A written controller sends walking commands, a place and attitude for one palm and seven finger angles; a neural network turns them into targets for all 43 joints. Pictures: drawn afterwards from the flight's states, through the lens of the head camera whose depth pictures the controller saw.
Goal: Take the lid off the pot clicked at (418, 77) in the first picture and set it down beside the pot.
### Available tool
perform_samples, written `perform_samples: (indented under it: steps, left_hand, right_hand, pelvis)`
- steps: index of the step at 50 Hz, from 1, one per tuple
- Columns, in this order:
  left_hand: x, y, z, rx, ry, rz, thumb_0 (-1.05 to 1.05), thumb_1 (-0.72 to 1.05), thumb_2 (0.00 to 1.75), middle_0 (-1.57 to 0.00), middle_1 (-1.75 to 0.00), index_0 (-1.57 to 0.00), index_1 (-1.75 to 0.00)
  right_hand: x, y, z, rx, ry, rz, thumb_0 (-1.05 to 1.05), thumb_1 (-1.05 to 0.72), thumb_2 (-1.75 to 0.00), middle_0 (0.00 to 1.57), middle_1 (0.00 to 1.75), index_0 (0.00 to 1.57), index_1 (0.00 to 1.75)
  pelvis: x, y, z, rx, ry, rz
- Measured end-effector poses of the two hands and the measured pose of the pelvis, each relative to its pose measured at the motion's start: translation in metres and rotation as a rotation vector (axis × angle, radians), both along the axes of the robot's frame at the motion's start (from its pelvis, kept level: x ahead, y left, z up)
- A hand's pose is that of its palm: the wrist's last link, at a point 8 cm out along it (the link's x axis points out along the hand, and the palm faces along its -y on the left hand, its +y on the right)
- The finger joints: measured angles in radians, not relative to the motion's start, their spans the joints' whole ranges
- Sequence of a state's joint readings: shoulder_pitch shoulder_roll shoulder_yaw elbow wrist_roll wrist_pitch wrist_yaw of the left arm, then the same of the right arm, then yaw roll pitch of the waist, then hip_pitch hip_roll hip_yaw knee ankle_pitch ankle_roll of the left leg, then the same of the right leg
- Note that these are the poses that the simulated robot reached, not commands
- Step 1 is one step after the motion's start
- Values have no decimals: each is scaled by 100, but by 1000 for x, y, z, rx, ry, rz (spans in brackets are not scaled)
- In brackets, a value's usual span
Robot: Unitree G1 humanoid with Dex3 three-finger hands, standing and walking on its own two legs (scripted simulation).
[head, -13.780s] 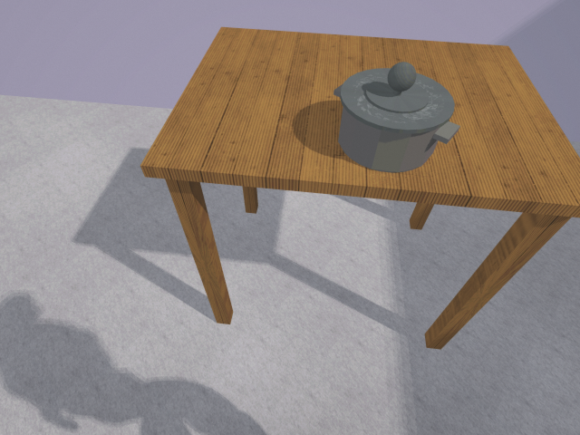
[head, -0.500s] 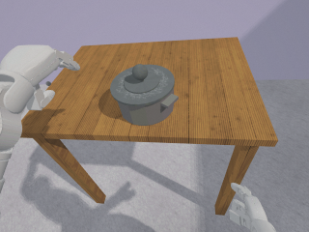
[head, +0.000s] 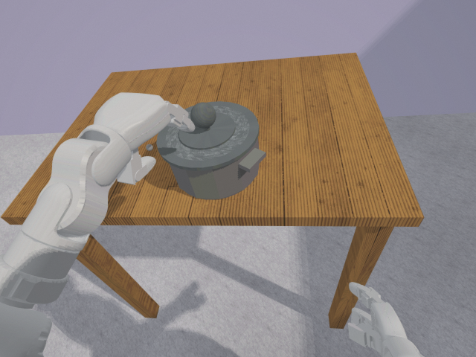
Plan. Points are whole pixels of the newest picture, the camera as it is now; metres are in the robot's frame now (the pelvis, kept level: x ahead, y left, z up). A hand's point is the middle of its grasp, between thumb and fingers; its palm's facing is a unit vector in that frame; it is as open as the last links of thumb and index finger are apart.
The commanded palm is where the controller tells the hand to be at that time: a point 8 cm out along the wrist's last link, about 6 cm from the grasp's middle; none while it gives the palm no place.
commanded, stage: move the open hand above the knob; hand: left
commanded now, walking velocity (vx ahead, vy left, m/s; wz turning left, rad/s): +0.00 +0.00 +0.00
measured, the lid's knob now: (203, 115) +0.50 +0.11 +0.16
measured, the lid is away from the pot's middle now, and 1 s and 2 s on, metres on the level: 0.00 0.00 0.00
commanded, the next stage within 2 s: none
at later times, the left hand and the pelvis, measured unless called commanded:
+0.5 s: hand (144, 74) +0.44 +0.16 +0.28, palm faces +0.11 -0.08 -0.99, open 9.9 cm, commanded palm +0.39 +0.14 +0.31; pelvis +0.01 -0.01 +0.00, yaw -1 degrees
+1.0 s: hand (212, 96) +0.46 +0.07 +0.23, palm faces -0.02 +0.06 -1.00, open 9.9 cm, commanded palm +0.45 +0.10 +0.31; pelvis +0.02 +0.00 +0.00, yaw +0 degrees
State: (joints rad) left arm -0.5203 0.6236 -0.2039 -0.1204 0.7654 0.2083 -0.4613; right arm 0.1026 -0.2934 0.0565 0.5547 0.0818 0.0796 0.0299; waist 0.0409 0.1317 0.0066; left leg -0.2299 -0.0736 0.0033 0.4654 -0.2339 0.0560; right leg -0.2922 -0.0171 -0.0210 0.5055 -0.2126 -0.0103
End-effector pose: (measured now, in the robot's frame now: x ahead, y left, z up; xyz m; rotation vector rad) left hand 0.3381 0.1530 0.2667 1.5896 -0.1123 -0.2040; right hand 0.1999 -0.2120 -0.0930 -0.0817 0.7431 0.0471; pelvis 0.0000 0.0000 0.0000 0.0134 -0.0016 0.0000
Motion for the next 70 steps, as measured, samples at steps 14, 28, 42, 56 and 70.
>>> perform_samples:
  steps: [14,28,42,56,70]
  left_hand:
    - [31,-6,-5,-89,16,75,0,-38,173,-89,-8,-89,-8]
    - [71,-2,26,-117,-56,184,0,-38,173,-89,-8,-89,-8]
    - [105,-12,56,-116,-96,235,0,-38,173,-90,-9,-90,-8]
    - [139,-58,67,-115,-95,140,0,-38,173,-88,-8,-90,-8]
    - [118,-52,52,-65,-82,105,0,-38,173,-90,-9,-91,-8]
  right_hand:
    - [-2,-7,-6,20,75,-12,2,-91,-90,19,30,20,30]
    - [-3,-9,-8,41,104,-35,1,-91,-90,19,30,20,30]
    - [-11,-13,-14,14,139,-63,1,-91,-90,19,30,20,30]
    - [-27,-19,-18,-24,166,-137,1,-91,-90,19,30,20,30]
    - [-12,-25,-15,-50,142,-101,1,-91,-90,19,30,20,30]
  pelvis:
    - [9,-2,1,0,22,3]
    - [16,-4,2,0,48,-4]
    - [21,-4,2,2,61,-1]
    - [29,-4,2,6,67,-25]
    - [27,-3,2,2,49,-2]
